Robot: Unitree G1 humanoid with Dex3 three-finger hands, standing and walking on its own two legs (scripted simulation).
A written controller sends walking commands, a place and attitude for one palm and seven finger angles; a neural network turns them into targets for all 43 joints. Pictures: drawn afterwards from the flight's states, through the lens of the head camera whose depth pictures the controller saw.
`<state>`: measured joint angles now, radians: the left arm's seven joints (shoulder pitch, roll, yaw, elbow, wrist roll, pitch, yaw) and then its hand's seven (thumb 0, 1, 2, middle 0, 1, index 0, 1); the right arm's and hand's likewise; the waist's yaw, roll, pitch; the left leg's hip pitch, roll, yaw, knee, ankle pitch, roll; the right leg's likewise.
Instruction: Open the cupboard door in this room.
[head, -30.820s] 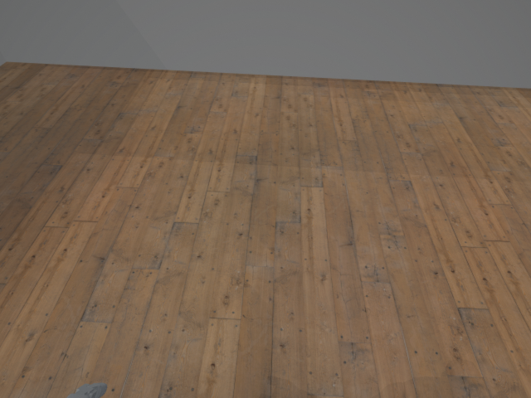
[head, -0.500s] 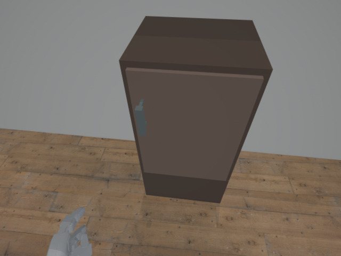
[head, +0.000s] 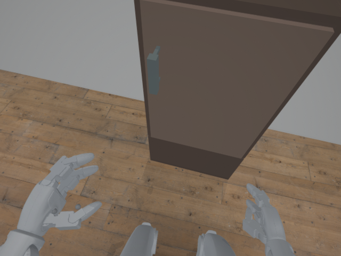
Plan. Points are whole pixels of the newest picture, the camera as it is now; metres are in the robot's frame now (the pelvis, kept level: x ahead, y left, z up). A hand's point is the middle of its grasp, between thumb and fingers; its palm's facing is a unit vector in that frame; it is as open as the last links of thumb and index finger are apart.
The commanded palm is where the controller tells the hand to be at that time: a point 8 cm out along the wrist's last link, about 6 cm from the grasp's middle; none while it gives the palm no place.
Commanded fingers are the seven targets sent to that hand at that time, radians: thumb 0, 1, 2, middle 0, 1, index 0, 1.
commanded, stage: raise the hand with hooked fingers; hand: left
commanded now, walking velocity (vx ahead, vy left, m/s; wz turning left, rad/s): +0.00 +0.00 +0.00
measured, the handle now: (155, 70) +0.58 +0.12 +0.07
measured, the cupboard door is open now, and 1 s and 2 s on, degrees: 0 0 0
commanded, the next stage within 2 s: move the hooked fingers beside the handle in 1.42 s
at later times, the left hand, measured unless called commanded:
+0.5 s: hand (60, 177) +0.24 +0.25 +0.06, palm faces -0.12 -0.99 -0.07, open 13.0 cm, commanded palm +0.23 +0.31 +0.07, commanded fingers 0.00 -0.50 0.30 -0.30 -1.20 -0.30 -1.20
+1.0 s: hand (47, 149) +0.29 +0.29 +0.08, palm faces -0.13 -0.99 -0.06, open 14.0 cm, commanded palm +0.27 +0.34 +0.08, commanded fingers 0.00 -0.50 0.30 -0.30 -1.20 -0.30 -1.20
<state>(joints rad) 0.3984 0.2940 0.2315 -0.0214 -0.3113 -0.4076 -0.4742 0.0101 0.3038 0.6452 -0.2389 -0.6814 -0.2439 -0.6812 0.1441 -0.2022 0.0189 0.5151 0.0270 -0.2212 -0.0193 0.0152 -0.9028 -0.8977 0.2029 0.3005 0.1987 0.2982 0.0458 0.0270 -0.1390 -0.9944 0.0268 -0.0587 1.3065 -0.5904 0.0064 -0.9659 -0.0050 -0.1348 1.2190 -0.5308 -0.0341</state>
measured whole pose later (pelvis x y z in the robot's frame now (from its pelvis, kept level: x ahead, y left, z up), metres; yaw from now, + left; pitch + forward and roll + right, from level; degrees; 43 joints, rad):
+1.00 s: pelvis +0.00 +0.02 +0.03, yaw -1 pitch +16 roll -4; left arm -0.01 0.48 0.44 0.40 -0.39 -0.32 -0.65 -0.01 -0.50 0.30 -0.30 -1.20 -0.30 -1.20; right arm 0.28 -0.29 0.03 0.51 0.04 -0.21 -0.04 0.02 -0.90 -0.90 0.21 0.30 0.20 0.30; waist -0.02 0.02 -0.12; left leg -0.91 0.02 -0.01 1.17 -0.53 0.04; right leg -0.89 -0.01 -0.09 1.07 -0.45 0.00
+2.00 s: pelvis +0.01 +0.02 +0.02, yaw -2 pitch +18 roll -3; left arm -0.24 0.46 0.38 0.56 -0.32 -0.30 -0.57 -0.01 -0.50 0.30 -0.30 -1.20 -0.30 -1.20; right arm 0.29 -0.28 0.04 0.52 0.04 -0.14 -0.04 0.01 -0.90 -0.90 0.20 0.30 0.20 0.30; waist -0.05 0.01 -0.13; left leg -0.95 0.02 0.00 1.16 -0.53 0.04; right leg -0.94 0.00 -0.07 1.08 -0.46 0.00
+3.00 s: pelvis +0.00 +0.01 +0.01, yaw -3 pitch +25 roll -3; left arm -0.88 0.57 0.40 1.14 -0.11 -0.39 -0.41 -0.01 -0.50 0.30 -0.30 -1.20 -0.30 -1.20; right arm 0.35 -0.28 0.05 0.60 0.01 0.02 -0.02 0.01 -0.90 -0.90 0.20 0.30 0.20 0.30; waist -0.18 0.02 -0.12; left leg -1.12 0.04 0.00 1.23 -0.54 0.03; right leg -1.12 0.01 -0.07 1.14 -0.46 -0.01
